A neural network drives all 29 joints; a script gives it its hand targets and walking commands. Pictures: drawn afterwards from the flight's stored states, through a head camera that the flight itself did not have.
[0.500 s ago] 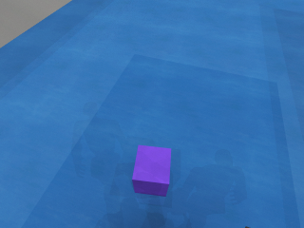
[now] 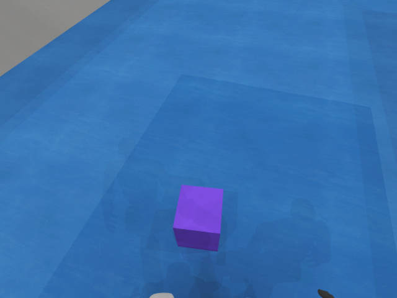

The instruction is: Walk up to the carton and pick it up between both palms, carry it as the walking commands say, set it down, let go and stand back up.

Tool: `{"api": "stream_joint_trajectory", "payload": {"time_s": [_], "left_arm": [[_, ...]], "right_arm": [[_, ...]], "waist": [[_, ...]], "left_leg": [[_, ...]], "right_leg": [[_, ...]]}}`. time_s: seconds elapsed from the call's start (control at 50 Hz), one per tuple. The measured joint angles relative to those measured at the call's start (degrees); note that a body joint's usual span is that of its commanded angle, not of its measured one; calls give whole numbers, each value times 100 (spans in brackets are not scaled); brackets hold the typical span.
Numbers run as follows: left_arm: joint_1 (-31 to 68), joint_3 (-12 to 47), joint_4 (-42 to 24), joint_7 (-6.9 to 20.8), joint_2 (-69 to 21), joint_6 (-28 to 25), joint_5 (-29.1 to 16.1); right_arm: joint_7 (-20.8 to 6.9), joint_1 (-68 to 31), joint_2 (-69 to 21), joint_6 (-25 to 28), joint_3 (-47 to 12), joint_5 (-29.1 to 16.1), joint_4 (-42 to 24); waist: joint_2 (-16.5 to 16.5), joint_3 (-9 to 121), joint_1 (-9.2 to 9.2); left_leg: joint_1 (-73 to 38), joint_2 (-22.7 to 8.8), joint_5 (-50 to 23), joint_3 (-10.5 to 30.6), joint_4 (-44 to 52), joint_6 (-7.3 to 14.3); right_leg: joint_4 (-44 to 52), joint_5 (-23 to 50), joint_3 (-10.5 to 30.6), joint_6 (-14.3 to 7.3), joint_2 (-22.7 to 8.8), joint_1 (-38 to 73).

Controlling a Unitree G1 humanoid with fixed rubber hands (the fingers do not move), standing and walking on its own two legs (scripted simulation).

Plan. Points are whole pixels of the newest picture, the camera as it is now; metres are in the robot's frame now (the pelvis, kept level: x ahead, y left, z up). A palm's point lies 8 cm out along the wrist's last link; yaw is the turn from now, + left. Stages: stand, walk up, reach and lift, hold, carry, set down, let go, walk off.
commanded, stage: walk up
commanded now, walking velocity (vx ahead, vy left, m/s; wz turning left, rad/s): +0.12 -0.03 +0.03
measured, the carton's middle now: (199, 218) +0.53 +0.02 -0.64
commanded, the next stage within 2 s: none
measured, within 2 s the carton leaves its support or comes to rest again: neither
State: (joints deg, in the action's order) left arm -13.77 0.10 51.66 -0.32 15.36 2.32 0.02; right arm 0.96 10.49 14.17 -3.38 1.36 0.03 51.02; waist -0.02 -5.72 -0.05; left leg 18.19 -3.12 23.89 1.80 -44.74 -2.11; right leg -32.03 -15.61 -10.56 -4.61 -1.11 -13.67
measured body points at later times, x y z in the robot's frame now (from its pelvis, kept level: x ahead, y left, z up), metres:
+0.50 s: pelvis +0.00 -0.02 +0.00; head +0.03 -0.03 +0.45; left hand +0.07 +0.25 -0.13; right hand +0.07 -0.28 -0.14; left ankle +0.00 +0.15 -0.71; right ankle -0.01 -0.09 -0.73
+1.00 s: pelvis +0.00 +0.01 +0.00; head +0.01 +0.01 +0.45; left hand +0.06 +0.27 -0.13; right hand +0.08 -0.25 -0.13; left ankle +0.01 +0.15 -0.72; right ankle -0.01 -0.09 -0.73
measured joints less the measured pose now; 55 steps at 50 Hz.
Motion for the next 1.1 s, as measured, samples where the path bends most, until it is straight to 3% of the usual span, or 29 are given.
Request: {"api": "stream_joint_trajectory", "payload": {"time_s": [0.08,0.12,0.26,0.34,0.36,0.44,0.62,0.66,0.72,0.96,1.04,1.1], "left_arm": [[5,0,-1,0,-7,141,0],[23,0,-2,14,0,176,0],[24,1,-7,148,11,150,0],[17,0,-13,153,14,72,0],[14,0,-13,146,12,22,0],[2,-1,-8,85,-8,-101,0],[1,0,-5,24,-9,-192,0],[1,1,-5,24,-10,-147,0],[1,0,-2,24,-26,-76,0],[15,0,-3,24,-26,-54,0],[-156,-1,-1,-14,-22,-121,0],[-314,1,2,-14,-22,-187,0]], "right_arm": [[0,269,39,96,1,0,-6],[1,435,23,150,0,0,9],[31,825,41,190,1,0,44],[30,822,118,189,-1,0,43],[31,806,117,189,-1,0,41],[31,557,70,126,0,0,23],[31,-42,67,103,0,0,-6],[31,-79,65,97,-1,0,-7],[31,3,67,160,-1,0,14],[31,233,5,187,0,0,39],[-97,215,72,80,-2,19,40],[-188,108,142,114,-1,19,24]], "waist": [[66,297,-23],[60,277,-97],[52,281,-124],[37,249,-100],[30,242,-81],[32,211,-64],[36,182,-16],[40,183,-13],[113,285,-14],[41,313,-10],[0,363,164],[-16,275,216]], "left_leg": [[-182,-63,-149,4,735,144],[-184,-68,-536,-3,756,122],[-177,-83,-840,-7,1225,92],[-171,-75,-829,-16,1224,-33],[-152,-67,-788,-13,1153,-46],[-10,-54,11,-13,493,-27],[27,-44,149,-8,214,18],[-17,-44,-38,-4,402,18],[-256,-77,-872,-2,1201,65],[-269,9,-850,-15,1233,0],[180,60,-313,-20,-39,0],[391,38,-304,-15,-274,-12]], "right_leg": [[-243,-145,-43,62,32,-209],[-725,-617,31,70,32,-381],[-1092,-676,98,94,30,-508],[-201,-666,114,94,25,-32],[118,-360,116,102,17,102],[142,-193,113,108,17,147],[143,-188,109,83,19,148],[143,-171,106,86,21,145],[140,-168,78,154,73,146],[177,-130,80,200,-17,178],[202,-254,185,205,-136,186],[385,-137,219,211,-311,327]]}}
